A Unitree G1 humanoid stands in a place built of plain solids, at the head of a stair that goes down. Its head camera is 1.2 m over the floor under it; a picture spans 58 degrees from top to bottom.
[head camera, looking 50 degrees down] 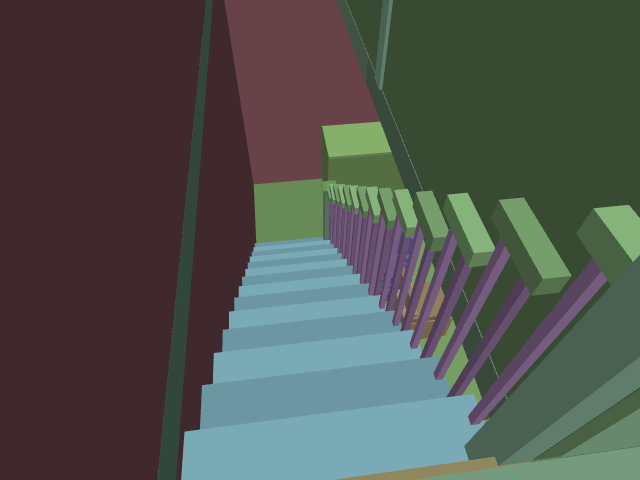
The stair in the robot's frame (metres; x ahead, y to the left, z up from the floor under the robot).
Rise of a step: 0.20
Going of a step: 0.23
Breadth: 0.93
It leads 7 degrees to the left of straight ahead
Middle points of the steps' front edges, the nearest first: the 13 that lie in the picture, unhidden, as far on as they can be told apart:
0.47 -0.04 -0.20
0.69 -0.01 -0.41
0.92 0.02 -0.61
1.15 0.05 -0.82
1.38 0.07 -1.02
1.60 0.10 -1.23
1.83 0.13 -1.43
2.06 0.16 -1.64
2.28 0.19 -1.84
2.51 0.22 -2.05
2.74 0.25 -2.25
2.96 0.28 -2.46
3.19 0.31 -2.66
